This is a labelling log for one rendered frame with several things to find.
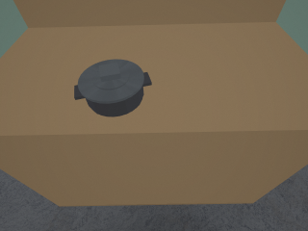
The lid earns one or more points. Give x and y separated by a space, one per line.
113 91

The knob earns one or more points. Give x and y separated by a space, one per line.
109 72

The table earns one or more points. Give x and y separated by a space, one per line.
224 121

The pot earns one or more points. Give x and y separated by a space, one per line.
120 108

